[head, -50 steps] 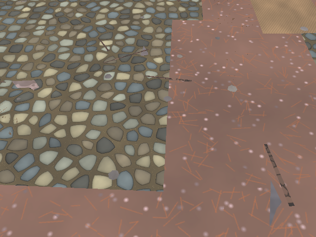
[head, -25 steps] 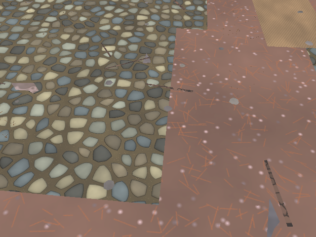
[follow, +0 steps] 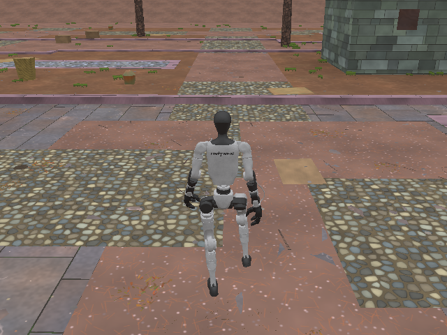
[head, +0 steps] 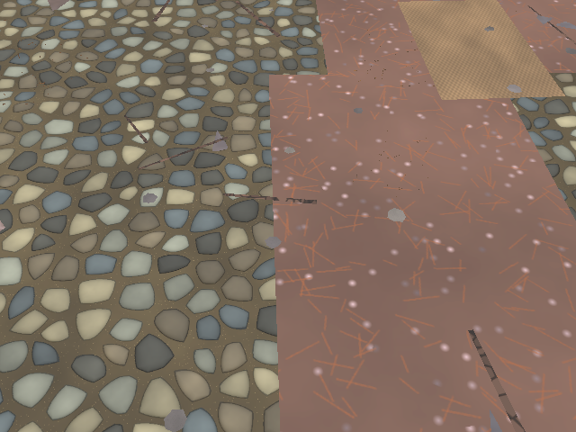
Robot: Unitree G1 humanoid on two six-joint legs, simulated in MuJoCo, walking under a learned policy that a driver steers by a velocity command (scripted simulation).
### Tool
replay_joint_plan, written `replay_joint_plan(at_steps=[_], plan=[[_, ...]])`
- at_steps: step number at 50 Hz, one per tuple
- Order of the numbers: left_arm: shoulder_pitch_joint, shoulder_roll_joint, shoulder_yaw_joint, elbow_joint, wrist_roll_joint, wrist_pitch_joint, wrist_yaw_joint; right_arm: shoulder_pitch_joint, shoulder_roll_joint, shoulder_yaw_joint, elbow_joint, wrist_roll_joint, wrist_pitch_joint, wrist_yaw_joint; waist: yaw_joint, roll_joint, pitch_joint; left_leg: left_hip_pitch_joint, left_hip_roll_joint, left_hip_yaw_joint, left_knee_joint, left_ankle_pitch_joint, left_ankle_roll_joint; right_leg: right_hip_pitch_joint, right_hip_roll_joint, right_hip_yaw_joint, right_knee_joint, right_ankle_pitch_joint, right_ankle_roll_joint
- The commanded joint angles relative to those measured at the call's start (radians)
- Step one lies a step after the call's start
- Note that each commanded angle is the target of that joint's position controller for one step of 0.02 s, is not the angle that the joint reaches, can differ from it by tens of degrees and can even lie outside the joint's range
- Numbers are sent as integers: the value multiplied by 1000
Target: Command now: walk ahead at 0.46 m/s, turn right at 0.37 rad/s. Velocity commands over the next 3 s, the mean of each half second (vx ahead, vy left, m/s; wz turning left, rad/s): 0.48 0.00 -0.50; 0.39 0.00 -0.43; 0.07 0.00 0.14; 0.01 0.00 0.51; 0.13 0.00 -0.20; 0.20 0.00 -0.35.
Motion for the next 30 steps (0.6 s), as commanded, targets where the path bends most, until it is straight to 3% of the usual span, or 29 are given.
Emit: replay_joint_plan(at_steps=[1, 5, 7, 9, 10, 11, 12, 13, 14, 15, 16, 17, 18, 20, 23, 27, 30], plan=[[-123, 8, -12, -91, 7, -9, -15, -13, -165, -26, -55, 5, -13, -20, 4, 83, 133, -102, 271, -62, -129, 362, 73, -30, 8, -42, -156, 121, 4], [-234, -7, -27, -151, 6, -10, -45, 56, -173, -29, -43, 15, 1, -24, -23, 69, 162, 33, 303, 5, -76, 466, 60, -53, 22, -102, -276, 93, -21], [-247, 4, -24, -179, 5, -13, -61, 41, -194, -34, -55, 17, 14, -27, 1, 90, 141, 84, 319, 40, 7, 702, 52, 4, 55, -153, -306, 14, -48], [-187, 44, -5, -187, 5, -11, -71, 17, -226, -42, -77, 16, 27, -36, 58, 147, 64, 125, 331, 64, 170, 1074, 41, 137, 122, -216, -293, -94, -85], [-75, 84, 16, -167, 3, -8, -74, -3, -243, -47, -91, 11, 37, -41, 121, 178, -2, 107, 332, 69, 329, 1182, 35, 277, 156, -225, -297, -132, -109], [91, 147, 48, -127, 3, -5, -68, -37, -254, -48, -113, 15, 40, -40, 209, 170, -90, 12, 300, 77, 552, 1130, 14, 521, 182, -200, -376, -85, -147], [241, 234, 78, -102, 10, 8, -43, -40, -237, -40, -145, 8, 26, -34, 254, 43, -192, -259, 240, 74, 891, 737, -22, 831, 24, 68, -405, -130, -209], [205, 290, 82, -136, 16, 8, -36, 56, -83, 2, -188, 12, -16, -5, 125, -207, -320, -695, -8, -60, 1294, -247, -79, 1153, -257, 706, -552, -247, -428], [237, 212, 60, -116, 29, 5, -31, -63, -173, -18, -222, 44, -70, 15, 187, -107, -348, -800, 33, -273, 1354, -241, -32, 1147, -242, 755, -659, -277, -388], [190, 155, 46, -122, 30, -5, -28, -149, -212, -29, -265, 74, -85, 17, 167, -69, -208, -851, 86, -262, 1297, -169, -4, 1028, -203, 577, -662, -220, -329], [100, 120, 33, -141, 23, -15, -36, -171, -205, -31, -270, 63, -85, 8, 102, 66, -102, -804, 131, -249, 1187, -105, -5, 835, -153, 442, -683, -104, -289], [34, 90, 22, -161, 23, -21, -38, -159, -214, -45, -263, 45, -69, -3, 60, 97, -68, -731, 166, -241, 1096, -75, -16, 701, -111, 347, -694, -32, -257], [3, 84, 16, -175, 28, -21, -35, -133, -207, -49, -267, 35, -49, -5, 26, 85, -42, -662, 186, -243, 1053, -65, -29, 595, -81, 299, -716, -2, -250], [10, 112, 20, -178, 21, -21, -25, -128, -181, -51, -290, 15, -22, -10, 2, 59, -13, -618, 196, -217, 948, -49, -67, 475, -57, 251, -742, 48, -254], [70, 164, 34, -178, 23, -21, -1, -254, -168, -47, -346, -2, -9, -22, 34, 18, 20, -630, 172, -185, 728, 114, -113, 397, -14, 185, -753, 71, -240], [146, 171, 37, -172, 11, -8, 8, -410, -144, -35, -394, 13, -15, -17, 106, -32, 19, -560, 98, -172, 407, 338, -113, 408, 31, 168, -707, -48, -171], [187, 164, 35, -164, 5, 0, 10, -462, -175, -41, -427, 27, -26, -3, 126, -54, 5, -543, 78, -198, 322, 325, -102, 493, -6, 248, -639, -99, -159]])
Next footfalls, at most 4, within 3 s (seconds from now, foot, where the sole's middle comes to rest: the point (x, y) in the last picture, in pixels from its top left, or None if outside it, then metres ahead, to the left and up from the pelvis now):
0.24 right None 0.31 -0.13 -0.78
0.70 left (285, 397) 0.62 -0.01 -0.78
1.12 right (395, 399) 0.60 -0.27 -0.78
1.56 left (285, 388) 0.64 -0.01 -0.78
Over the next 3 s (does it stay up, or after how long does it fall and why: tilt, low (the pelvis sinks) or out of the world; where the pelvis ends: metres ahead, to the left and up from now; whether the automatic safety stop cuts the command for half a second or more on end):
stays up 0.76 -0.24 -0.01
